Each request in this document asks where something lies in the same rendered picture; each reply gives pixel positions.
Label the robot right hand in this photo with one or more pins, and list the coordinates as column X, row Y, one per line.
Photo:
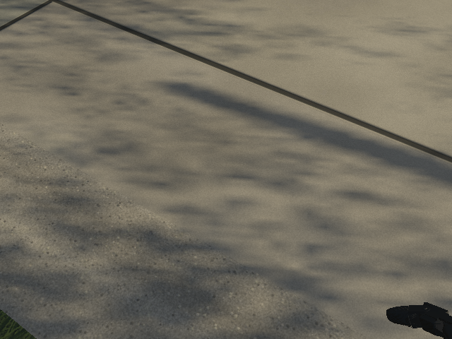
column 430, row 318

